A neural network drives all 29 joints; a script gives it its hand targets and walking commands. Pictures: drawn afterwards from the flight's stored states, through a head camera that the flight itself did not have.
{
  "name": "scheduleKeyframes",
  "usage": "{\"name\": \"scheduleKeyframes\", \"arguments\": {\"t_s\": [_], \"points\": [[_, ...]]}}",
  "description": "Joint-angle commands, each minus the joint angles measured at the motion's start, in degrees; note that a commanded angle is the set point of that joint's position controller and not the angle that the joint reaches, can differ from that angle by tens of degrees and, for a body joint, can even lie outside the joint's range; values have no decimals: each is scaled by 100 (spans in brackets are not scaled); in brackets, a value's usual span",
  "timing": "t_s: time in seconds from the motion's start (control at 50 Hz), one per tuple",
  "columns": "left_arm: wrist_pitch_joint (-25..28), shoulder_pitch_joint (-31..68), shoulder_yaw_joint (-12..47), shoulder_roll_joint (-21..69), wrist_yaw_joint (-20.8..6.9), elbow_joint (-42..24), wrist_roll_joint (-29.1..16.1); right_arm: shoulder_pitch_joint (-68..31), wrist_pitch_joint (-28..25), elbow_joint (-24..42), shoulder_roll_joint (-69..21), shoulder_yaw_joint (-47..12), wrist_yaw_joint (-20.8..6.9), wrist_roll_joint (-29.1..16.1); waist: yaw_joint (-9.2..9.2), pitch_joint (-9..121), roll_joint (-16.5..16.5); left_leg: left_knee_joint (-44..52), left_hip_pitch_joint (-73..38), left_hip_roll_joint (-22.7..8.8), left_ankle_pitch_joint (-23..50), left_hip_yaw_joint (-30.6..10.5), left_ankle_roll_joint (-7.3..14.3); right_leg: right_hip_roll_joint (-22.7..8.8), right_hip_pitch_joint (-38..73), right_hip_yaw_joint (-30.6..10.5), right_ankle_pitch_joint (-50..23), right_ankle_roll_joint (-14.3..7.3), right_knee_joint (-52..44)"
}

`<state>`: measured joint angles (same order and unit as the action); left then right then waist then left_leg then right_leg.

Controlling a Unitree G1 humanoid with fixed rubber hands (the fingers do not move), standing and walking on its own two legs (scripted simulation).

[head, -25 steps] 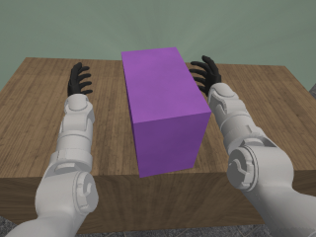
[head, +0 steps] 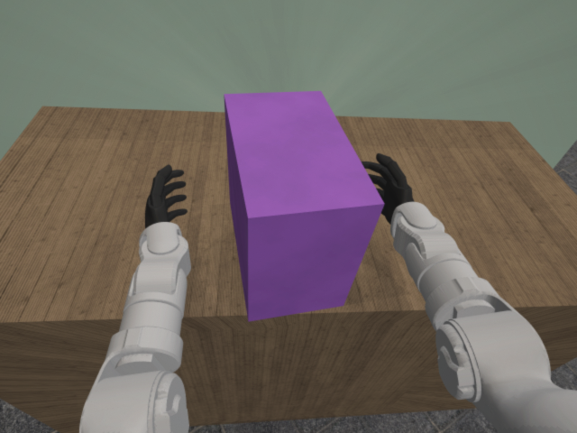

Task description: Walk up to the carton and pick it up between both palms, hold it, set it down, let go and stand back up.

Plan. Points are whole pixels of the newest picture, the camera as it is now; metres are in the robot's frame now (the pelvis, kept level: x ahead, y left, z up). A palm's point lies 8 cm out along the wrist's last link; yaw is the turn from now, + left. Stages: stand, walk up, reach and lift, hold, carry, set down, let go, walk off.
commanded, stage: set down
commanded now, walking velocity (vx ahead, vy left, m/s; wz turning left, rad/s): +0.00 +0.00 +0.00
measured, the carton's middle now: (285, 203) +0.45 +0.04 +0.06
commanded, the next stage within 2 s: none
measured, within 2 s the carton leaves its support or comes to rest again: neither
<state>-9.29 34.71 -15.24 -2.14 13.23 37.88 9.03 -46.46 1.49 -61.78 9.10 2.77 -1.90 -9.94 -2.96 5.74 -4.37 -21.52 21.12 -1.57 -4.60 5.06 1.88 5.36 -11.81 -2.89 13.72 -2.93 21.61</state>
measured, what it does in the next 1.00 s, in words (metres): stands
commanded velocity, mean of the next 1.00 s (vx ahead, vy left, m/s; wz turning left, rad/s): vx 0.00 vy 0.00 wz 0.00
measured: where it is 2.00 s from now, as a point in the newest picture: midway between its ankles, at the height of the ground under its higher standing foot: outside the picture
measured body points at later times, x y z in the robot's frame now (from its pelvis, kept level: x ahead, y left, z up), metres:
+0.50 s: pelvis -0.03 +0.01 +0.00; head -0.06 +0.05 +0.45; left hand +0.30 +0.20 +0.08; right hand +0.35 -0.15 +0.09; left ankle +0.07 +0.10 -0.74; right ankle -0.04 -0.09 -0.74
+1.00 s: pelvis -0.04 +0.02 +0.00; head -0.05 +0.06 +0.45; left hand +0.24 +0.18 +0.06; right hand +0.30 -0.17 +0.07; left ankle +0.07 +0.10 -0.74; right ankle -0.04 -0.09 -0.74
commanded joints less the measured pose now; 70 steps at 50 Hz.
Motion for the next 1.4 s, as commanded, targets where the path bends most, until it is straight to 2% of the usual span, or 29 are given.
{"name": "scheduleKeyframes", "arguments": {"t_s": [0.0,0.08,0.1,0.18,0.26,0.34,0.36,0.38,0.4,0.5,0.52,0.58,0.6,0.62,0.68,0.7,0.82,0.86,0.9,0.92,0.94,1.04,1.14,1.16,1.22,1.28,1.34,1.36,1.38], "points": [[60,1606,870,-48,-134,-1726,-589,-1482,-365,1820,1477,-339,5,-460,-222,2435,568,-336,-2753,-283,2029,-592,-236,-365,-516,1,-2358,247,-515],[-62,1201,931,18,-76,-2332,-495,-884,-317,1852,1592,-333,-21,-525,-87,2252,779,-184,-3039,-293,1810,-622,-255,-342,-520,48,-1953,178,-606],[-81,1311,931,13,-89,-2046,-492,-986,-248,1616,1596,-325,-34,-473,-102,1944,686,-123,-2964,-306,1476,-618,-240,-343,-689,41,-1503,161,-668],[-191,759,1092,233,-32,-2797,-378,-289,-188,1691,1599,-331,-109,-512,67,1778,813,28,-3254,-314,1335,-654,-266,-326,-597,57,-1306,113,-724],[-207,630,1381,427,26,-3012,-400,-144,-228,1946,1590,-271,-243,-478,193,1614,839,159,-3206,-327,814,-765,-238,-352,-760,32,-833,79,-754],[-289,56,1632,586,86,-3463,-480,292,-365,2576,1664,-268,-338,-549,213,1451,693,199,-3205,-362,603,-861,-208,-366,-776,55,-697,62,-721],[-317,7,1747,598,104,-3518,-532,312,-399,2734,1760,-150,-359,-542,298,1498,625,256,-3270,-398,423,-958,-201,-368,-862,87,-636,89,-722],[-345,-73,1724,536,106,-3432,-530,274,-411,2841,1791,-139,-367,-558,226,1317,613,288,-3088,-368,262,-935,-175,-404,-900,37,-424,72,-739],[-347,-72,1869,571,121,-3539,-622,367,-418,2939,1789,-78,-382,-539,361,1291,510,313,-3103,-385,61,-997,-164,-408,-952,68,-327,86,-718],[-538,-199,1870,426,224,-3512,-613,558,-362,3071,1940,-10,-436,-577,303,899,289,354,-2981,-368,-579,-1071,-82,-523,-1245,-39,254,47,-702],[-559,-112,1933,456,259,-3662,-624,555,-349,3104,1998,54,-455,-581,364,963,264,302,-3174,-343,-670,-1139,-81,-601,-1480,-65,432,6,-720],[-677,-532,1866,514,285,-3907,-558,1063,-296,3140,1973,-172,-447,-811,263,824,37,32,-3612,-277,-403,-1214,-64,-813,-1846,-269,658,-104,-821],[-710,-529,1972,544,283,-3991,-614,1079,-294,3131,1996,-128,-455,-810,363,788,-34,19,-3726,-282,-413,-1269,-51,-844,-1951,-259,661,-107,-835],[-737,-679,1899,509,276,-4091,-595,1224,-277,3201,1995,-259,-456,-899,270,820,-55,-61,-3844,-261,-264,-1265,-52,-920,-1979,-357,685,-123,-867],[-825,-950,2058,604,231,-4300,-568,1588,-222,3130,1991,-282,-503,-991,366,689,14,16,-3959,-281,-255,-1302,-63,-965,-1969,-354,605,-103,-907],[-853,-942,2073,579,209,-4309,-610,1494,-225,3224,2016,-259,-519,-994,304,685,-22,62,-3884,-288,-345,-1314,-40,-933,-1982,-307,603,-100,-878],[-892,-1821,2609,787,114,-4935,-776,2173,-382,3899,2176,-90,-672,-1055,485,767,68,211,-3929,-372,-385,-1389,-77,-836,-1722,-125,169,-33,-786],[-878,-2509,2683,875,131,-5225,-754,2787,-446,4108,2235,-27,-718,-1071,501,749,116,279,-3862,-423,-250,-1374,-91,-752,-1536,-46,-94,0,-696],[-865,-2319,2663,793,173,-5305,-782,2613,-485,4318,2316,65,-760,-1026,451,768,50,304,-3617,-437,-524,-1320,-69,-741,-1522,-82,138,43,-648],[-837,-2772,2780,841,181,-5469,-786,2968,-546,4460,2343,125,-761,-1027,503,760,-6,336,-3685,-460,-431,-1347,-69,-740,-1460,-45,-25,60,-638],[-833,-2640,2822,860,224,-5514,-777,2898,-543,4420,2341,169,-800,-1006,522,700,127,377,-3529,-481,-590,-1341,-62,-716,-1470,-61,88,65,-606],[-721,-3307,2966,849,363,-6338,-808,3676,-693,5054,2343,178,-848,-1098,553,733,7,267,-3519,-485,-563,-1355,-46,-786,-1421,-174,81,87,-534],[-697,-3932,3004,836,307,-6130,-731,4248,-671,5179,2293,114,-839,-1101,510,340,-83,277,-3521,-449,-524,-1262,-43,-921,-1429,-349,339,82,-748],[-714,-4078,2969,810,269,-6019,-666,4436,-647,5132,2279,37,-815,-1088,514,305,-238,182,-3763,-414,-462,-1305,-39,-1015,-1559,-422,472,64,-845],[-742,-4531,2979,815,234,-6220,-602,4964,-632,5288,2373,84,-808,-1136,516,178,-186,186,-4044,-398,-270,-1337,-104,-1032,-1672,-380,339,28,-946],[-661,-4609,2972,730,257,-6589,-581,5081,-668,5638,2385,51,-802,-1170,455,196,-174,136,-4074,-368,-174,-1299,-154,-1031,-1723,-359,349,25,-959],[-544,-4554,2936,584,268,-6541,-575,5185,-702,5769,2325,75,-802,-1101,340,144,-93,80,-3961,-324,-336,-1240,-184,-1053,-1878,-379,594,16,-985],[-563,-4614,2972,605,234,-6223,-553,5215,-678,5567,2324,72,-788,-1004,413,-56,-172,49,-3900,-297,-434,-1209,-160,-1076,-1944,-408,752,21,-1010],[-523,-4420,2961,551,259,-6380,-571,5081,-709,5793,2380,145,-802,-1049,360,114,-218,-40,-4071,-278,-493,-1273,-171,-1144,-2210,-433,969,-23,-1036]]}}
